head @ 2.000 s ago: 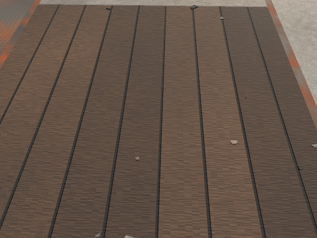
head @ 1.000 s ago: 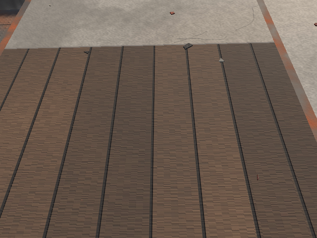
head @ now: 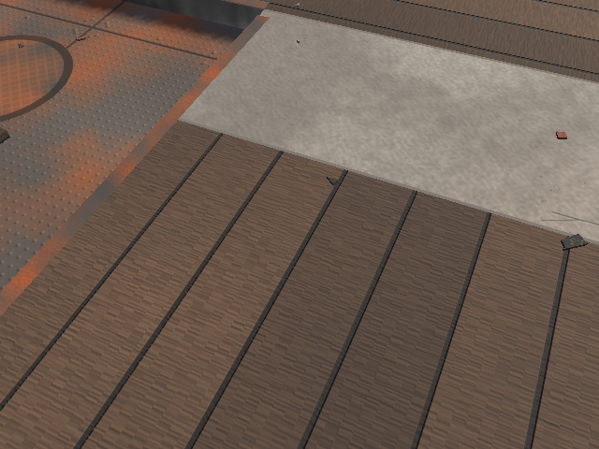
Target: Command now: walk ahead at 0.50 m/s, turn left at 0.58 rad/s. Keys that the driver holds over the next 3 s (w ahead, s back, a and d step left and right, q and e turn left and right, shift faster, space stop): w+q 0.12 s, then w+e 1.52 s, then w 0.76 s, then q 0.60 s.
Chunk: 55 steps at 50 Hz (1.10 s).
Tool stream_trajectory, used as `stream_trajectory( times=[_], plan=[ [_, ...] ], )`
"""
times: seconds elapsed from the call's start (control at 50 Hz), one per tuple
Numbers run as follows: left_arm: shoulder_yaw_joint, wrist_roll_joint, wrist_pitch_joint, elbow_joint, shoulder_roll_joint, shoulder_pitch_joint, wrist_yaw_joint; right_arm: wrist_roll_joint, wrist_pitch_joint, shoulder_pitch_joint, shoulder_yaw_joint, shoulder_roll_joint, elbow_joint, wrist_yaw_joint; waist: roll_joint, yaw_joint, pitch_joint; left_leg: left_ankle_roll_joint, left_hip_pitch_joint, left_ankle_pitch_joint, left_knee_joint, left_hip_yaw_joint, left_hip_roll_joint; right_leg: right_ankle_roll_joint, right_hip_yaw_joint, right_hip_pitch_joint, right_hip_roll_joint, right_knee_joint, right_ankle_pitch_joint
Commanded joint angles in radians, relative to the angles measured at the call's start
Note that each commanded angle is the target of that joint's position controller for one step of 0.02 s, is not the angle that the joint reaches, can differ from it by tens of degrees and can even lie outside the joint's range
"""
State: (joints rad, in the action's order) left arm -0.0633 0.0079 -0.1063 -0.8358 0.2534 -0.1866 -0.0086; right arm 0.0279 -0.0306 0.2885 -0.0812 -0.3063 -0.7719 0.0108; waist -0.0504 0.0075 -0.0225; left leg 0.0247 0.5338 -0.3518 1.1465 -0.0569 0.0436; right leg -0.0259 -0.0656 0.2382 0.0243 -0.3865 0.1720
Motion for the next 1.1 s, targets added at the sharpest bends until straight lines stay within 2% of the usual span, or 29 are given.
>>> stream_trajectory(
  times=[0.02,0.14,0.2,0.26,0.28,0.3,0.32,0.34,0.36,0.38,0.4,0.42,0.46,0.5,0.54,0.66,0.76,0.8,0.82,0.84,0.86,0.88,0.9,0.92,0.94,0.96,0.98,1.04,1.1],
  plan=[
    [-0.032,-0.002,-0.019,0.036,0.13,0.01,0.002,-0.002,0.001,-0.01,-0.012,-0.036,0.095,-0.005,0.142,0.0,0.005,-0.013,0.173,0.092,-0.037,-0.046,0.091,-0.165,0.214,-0.111,-0.289,0.241,-0.111],
    [-0.041,-0.01,-0.007,0.009,0.17,-0.041,0.008,-0.007,-0.013,-0.161,0.007,-0.005,0.151,-0.033,0.099,0.05,-0.016,-0.011,0.131,0.366,-0.363,0.014,0.071,-0.142,0.007,-0.146,-0.253,0.251,-0.258],
    [-0.041,-0.033,0.009,-0.034,0.195,-0.126,-0.001,-0.01,-0.021,-0.262,0.021,0.01,0.19,-0.045,0.092,0.073,-0.057,0.006,0.102,0.335,-0.495,0.059,0.039,-0.155,0.02,-0.195,-0.274,0.247,-0.257],
    [-0.045,-0.049,0.031,-0.06,0.229,-0.15,-0.003,-0.011,-0.032,-0.296,0.012,-0.029,0.212,-0.054,0.122,0.047,-0.063,0.032,0.067,0.221,-0.585,0.08,0.012,-0.146,0.063,-0.286,-0.318,0.175,-0.391],
    [-0.046,-0.05,0.036,-0.064,0.242,-0.143,-0.001,-0.012,-0.036,-0.251,0.0,-0.056,0.203,-0.054,0.141,0.008,-0.029,0.045,-0.024,0.199,-0.618,0.091,-0.014,-0.132,0.062,-0.296,-0.314,0.11,-0.521],
    [-0.042,-0.053,0.041,-0.068,0.243,-0.126,0.001,-0.016,-0.039,-0.13,-0.02,-0.091,0.168,-0.05,0.141,-0.07,0.047,0.068,-0.216,0.253,-0.673,0.116,-0.045,-0.106,0.03,-0.264,-0.282,-0.027,-0.648],
    [-0.029,-0.044,0.037,-0.066,0.213,-0.132,0.003,-0.022,-0.037,0.028,-0.048,-0.15,0.119,-0.037,0.131,-0.142,0.159,0.095,-0.494,0.309,-0.648,0.09,-0.021,-0.068,0.002,-0.134,-0.231,-0.22,-0.596],
    [0.002,-0.013,0.026,-0.028,0.12,-0.152,-0.001,-0.045,-0.03,0.187,-0.072,-0.246,0.097,-0.016,-0.034,-0.176,0.33,0.183,-0.853,0.329,-0.615,-0.215,0.239,-0.008,-0.033,0.173,-0.137,-0.584,-0.197],
    [0.023,-0.024,0.007,-0.033,0.059,-0.237,-0.005,-0.048,-0.028,0.176,-0.062,-0.257,0.102,-0.016,-0.211,-0.117,0.471,0.29,-0.966,0.236,-0.752,-0.597,0.412,0.018,0.104,0.385,-0.017,-0.827,0.442],
    [-0.011,-0.057,0.004,-0.035,0.171,-0.162,-0.007,-0.043,-0.032,0.143,-0.038,-0.165,0.104,-0.021,-0.096,-0.144,0.361,0.249,-0.868,0.18,-0.786,-0.511,0.371,0.014,0.179,0.471,-0.066,-0.91,0.415],
    [-0.016,-0.065,0.003,-0.01,0.176,-0.102,-0.008,-0.032,-0.037,0.085,-0.025,-0.129,0.096,-0.022,-0.092,-0.119,0.208,0.211,-0.735,0.208,-0.811,-0.347,0.331,0.006,0.151,0.52,-0.107,-0.894,0.333],
    [-0.017,-0.053,0.009,-0.014,0.159,-0.08,-0.001,-0.03,-0.043,0.019,-0.016,-0.095,0.092,-0.026,-0.047,-0.083,0.141,0.185,-0.611,0.226,-0.849,-0.252,0.285,0.009,0.14,0.489,-0.143,-0.847,0.249],
    [-0.023,-0.044,0.039,-0.032,0.132,-0.123,0.004,-0.037,-0.061,-0.065,-0.008,-0.047,0.087,-0.032,-0.081,-0.017,0.072,0.163,-0.437,0.26,-0.937,-0.111,0.233,0.016,0.149,0.38,-0.181,-0.796,0.136],
    [-0.018,-0.045,0.064,-0.03,0.088,-0.131,0.005,-0.042,-0.08,-0.088,-0.013,-0.044,0.069,-0.029,-0.053,0.01,0.042,0.172,-0.378,0.318,-0.994,-0.035,0.232,0.027,0.149,0.366,-0.184,-0.779,0.08],
    [-0.02,-0.04,0.075,-0.01,0.082,-0.092,0.008,-0.049,-0.087,-0.085,-0.019,-0.054,0.049,-0.018,-0.032,0.015,0.008,0.17,-0.376,0.363,-1.017,0.038,0.229,0.035,0.165,0.417,-0.184,-0.725,0.008],
    [-0.003,-0.026,0.067,0.058,0.053,0.084,-0.026,-0.04,-0.077,-0.032,-0.036,-0.104,0.004,0.007,0.008,-0.036,-0.059,0.143,-0.438,0.385,-1.041,0.204,0.224,0.023,0.098,0.436,-0.157,-0.399,-0.222],
    [-0.003,-0.027,0.069,0.128,0.072,0.181,-0.053,-0.011,-0.045,0.015,-0.053,-0.141,-0.031,0.012,0.007,-0.056,-0.083,0.116,-0.604,0.522,-0.949,0.257,0.27,-0.034,0.03,0.46,-0.127,-0.283,-0.095],
    [-0.02,-0.03,0.073,0.136,0.103,0.131,-0.057,-0.004,-0.029,-0.003,-0.06,-0.171,-0.027,0.016,-0.025,-0.012,-0.023,0.093,-0.635,0.86,-0.813,0.283,0.266,-0.073,-0.034,0.342,-0.061,-0.281,0.006],
    [-0.039,-0.035,0.074,0.121,0.135,0.037,-0.055,0.0,-0.02,-0.018,-0.062,-0.182,-0.023,0.017,-0.032,0.045,0.034,0.076,-0.623,1.002,-0.668,0.3,0.249,-0.099,-0.065,0.214,-0.012,-0.272,0.037],
    [-0.072,-0.038,0.076,0.082,0.19,-0.119,-0.045,0.005,-0.014,-0.032,-0.055,-0.175,-0.018,0.018,-0.011,0.13,0.119,0.04,-0.543,0.993,-0.451,0.326,0.205,-0.136,-0.071,-0.019,0.041,-0.205,-0.019],
    [-0.109,-0.038,0.086,0.054,0.294,-0.256,-0.021,-0.02,-0.023,-0.01,-0.036,-0.128,0.0,0.02,0.124,0.169,0.203,-0.017,-0.294,0.633,-0.128,0.329,0.153,-0.197,0.163,-0.305,-0.084,-0.169,-0.042],
    [-0.114,-0.039,0.074,0.071,0.381,-0.206,-0.021,-0.048,-0.055,0.081,0.008,0.019,0.051,0.007,0.341,0.029,0.295,-0.076,0.127,-0.247,0.192,0.166,-0.068,-0.392,0.755,-0.585,-0.309,-0.031,0.148],
    [-0.087,-0.031,0.058,0.097,0.291,-0.233,-0.03,-0.004,-0.094,-0.044,-0.001,-0.07,0.064,-0.006,0.192,0.113,0.361,-0.05,0.235,-0.249,0.264,-0.032,-0.061,-0.388,0.895,-0.618,-0.353,0.109,0.239],
    [-0.073,-0.026,0.044,0.091,0.237,-0.199,-0.032,0.028,-0.113,-0.122,-0.011,-0.103,0.086,-0.012,0.15,0.113,0.221,-0.021,0.31,-0.153,0.234,-0.028,-0.018,-0.341,0.759,-0.53,-0.334,0.12,0.172],
    [-0.062,-0.031,0.037,0.101,0.203,-0.139,-0.03,0.01,-0.122,-0.129,-0.007,-0.094,0.079,-0.004,0.075,0.07,0.147,-0.007,0.27,-0.065,0.15,-0.03,0.03,-0.305,0.638,-0.387,-0.291,0.107,0.077],
    [-0.051,-0.029,0.038,0.116,0.163,-0.069,-0.026,-0.019,-0.12,-0.125,-0.015,-0.102,0.065,0.003,0.063,0.028,0.096,-0.011,0.195,-0.015,0.064,-0.028,0.06,-0.28,0.533,-0.249,-0.249,0.11,-0.032],
    [-0.042,-0.015,0.037,0.137,0.143,-0.033,-0.02,-0.028,-0.108,-0.103,-0.022,-0.11,0.06,0.003,0.082,-0.005,0.087,-0.016,0.122,0.022,0.024,-0.037,0.079,-0.272,0.48,-0.165,-0.224,0.129,-0.109],
    [-0.047,-0.019,0.032,0.145,0.168,-0.045,-0.003,-0.041,-0.077,-0.108,-0.018,-0.077,0.068,0.003,0.076,-0.023,0.066,-0.056,0.074,0.084,-0.107,-0.009,0.071,-0.275,0.391,-0.058,-0.19,0.164,-0.257],
    [-0.054,-0.026,0.036,0.136,0.194,-0.091,0.016,-0.043,-0.07,-0.216,-0.005,-0.046,0.104,0.001,0.092,0.008,0.03,-0.088,0.083,0.27,-0.323,0.006,0.038,-0.238,0.323,-0.019,-0.141,0.166,-0.266]
  ],
)
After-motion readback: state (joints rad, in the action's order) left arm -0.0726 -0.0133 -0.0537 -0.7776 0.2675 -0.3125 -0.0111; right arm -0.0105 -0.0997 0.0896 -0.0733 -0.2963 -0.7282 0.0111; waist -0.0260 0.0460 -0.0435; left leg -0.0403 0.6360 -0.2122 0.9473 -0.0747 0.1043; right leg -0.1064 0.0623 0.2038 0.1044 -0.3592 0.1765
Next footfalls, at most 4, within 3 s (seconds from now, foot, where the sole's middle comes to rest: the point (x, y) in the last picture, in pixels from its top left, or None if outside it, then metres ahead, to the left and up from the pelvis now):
0.32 left None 0.33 0.18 -0.78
0.86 right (362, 396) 0.60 -0.08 -0.78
1.34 left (321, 273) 0.95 0.00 -0.78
1.86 right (462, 254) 1.00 -0.38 -0.78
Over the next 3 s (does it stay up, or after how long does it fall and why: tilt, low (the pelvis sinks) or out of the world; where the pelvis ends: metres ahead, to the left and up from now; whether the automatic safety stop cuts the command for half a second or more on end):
stays up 1.32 -0.52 0.00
